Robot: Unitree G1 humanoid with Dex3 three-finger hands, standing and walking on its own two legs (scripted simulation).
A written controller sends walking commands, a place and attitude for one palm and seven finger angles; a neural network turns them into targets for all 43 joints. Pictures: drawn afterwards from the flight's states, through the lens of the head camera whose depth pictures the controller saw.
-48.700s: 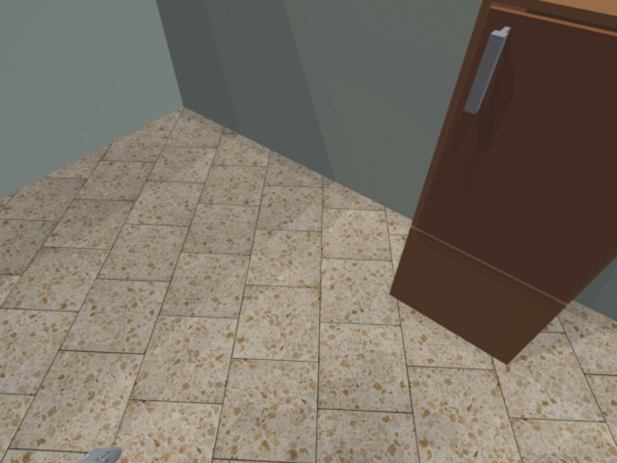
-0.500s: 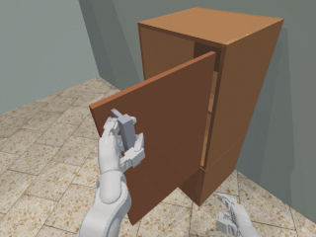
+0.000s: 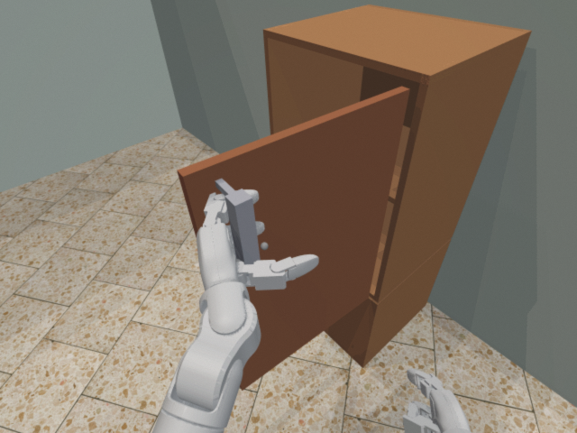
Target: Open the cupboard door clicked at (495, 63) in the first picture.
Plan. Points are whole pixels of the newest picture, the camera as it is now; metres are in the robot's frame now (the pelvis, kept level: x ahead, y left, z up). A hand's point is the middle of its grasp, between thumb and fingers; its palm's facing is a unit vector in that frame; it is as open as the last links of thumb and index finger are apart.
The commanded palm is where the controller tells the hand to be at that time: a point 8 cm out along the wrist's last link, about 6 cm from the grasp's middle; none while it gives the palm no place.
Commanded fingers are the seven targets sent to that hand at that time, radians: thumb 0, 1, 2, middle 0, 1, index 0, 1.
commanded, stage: open thumb and fingers to let go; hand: left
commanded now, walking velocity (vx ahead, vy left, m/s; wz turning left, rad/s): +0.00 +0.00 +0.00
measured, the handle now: (237, 232) +0.33 +0.10 +0.15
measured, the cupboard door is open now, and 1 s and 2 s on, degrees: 86 90 88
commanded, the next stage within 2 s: slide the hand sideways off the handle in 0.32 s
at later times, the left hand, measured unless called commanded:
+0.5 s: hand (258, 251) +0.29 +0.07 +0.16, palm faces +0.20 -0.98 -0.02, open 14.9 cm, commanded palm +0.25 +0.10 +0.16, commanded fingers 0.00 -0.50 0.30 -0.15 -0.30 -0.15 -0.30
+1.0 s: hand (257, 280) +0.25 +0.06 +0.16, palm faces -0.11 -0.99 +0.00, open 16.1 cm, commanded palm +0.21 +0.13 +0.16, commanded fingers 0.00 -0.50 0.30 -0.15 -0.30 -0.15 -0.30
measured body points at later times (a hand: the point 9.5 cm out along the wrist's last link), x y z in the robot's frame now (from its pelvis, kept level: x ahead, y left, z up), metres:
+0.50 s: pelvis -0.01 +0.02 +0.00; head -0.05 +0.00 +0.45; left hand +0.27 +0.12 +0.17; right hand +0.20 -0.17 -0.09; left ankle +0.03 +0.14 -0.74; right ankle -0.01 -0.10 -0.74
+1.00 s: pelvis -0.01 +0.01 +0.00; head -0.06 -0.01 +0.45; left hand +0.25 +0.12 +0.16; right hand +0.19 -0.20 -0.07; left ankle +0.03 +0.14 -0.74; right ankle -0.01 -0.10 -0.74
